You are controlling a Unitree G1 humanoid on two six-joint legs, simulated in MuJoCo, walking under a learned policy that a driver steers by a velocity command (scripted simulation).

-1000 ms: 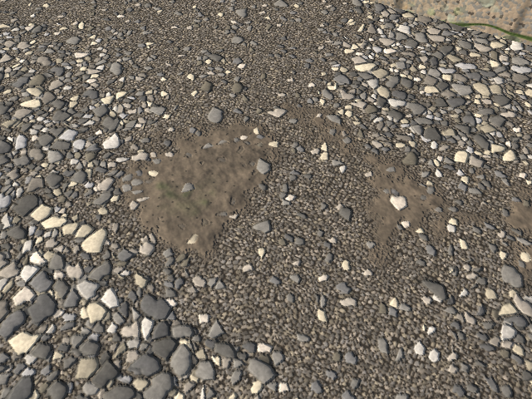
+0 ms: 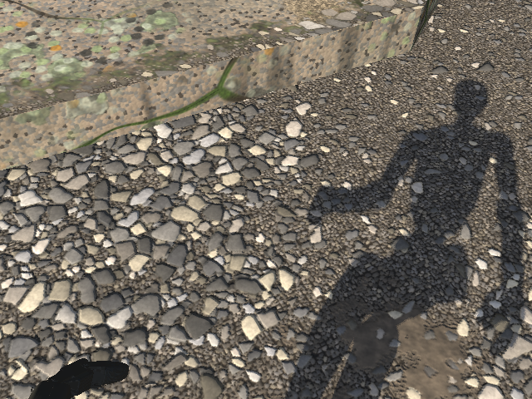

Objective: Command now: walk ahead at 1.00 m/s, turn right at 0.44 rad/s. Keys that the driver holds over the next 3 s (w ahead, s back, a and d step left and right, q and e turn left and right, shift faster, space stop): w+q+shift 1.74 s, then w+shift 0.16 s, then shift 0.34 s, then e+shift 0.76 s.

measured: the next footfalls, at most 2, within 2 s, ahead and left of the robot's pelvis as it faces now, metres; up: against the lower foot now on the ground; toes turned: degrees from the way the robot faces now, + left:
left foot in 0.40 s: +0.56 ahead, +0.13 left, +0.00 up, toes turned +11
right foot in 0.82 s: +1.02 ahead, +0.09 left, +0.00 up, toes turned +34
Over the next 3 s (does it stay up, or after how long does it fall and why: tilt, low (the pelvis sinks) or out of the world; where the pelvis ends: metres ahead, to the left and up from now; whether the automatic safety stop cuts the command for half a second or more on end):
stays up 1.42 1.33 0.23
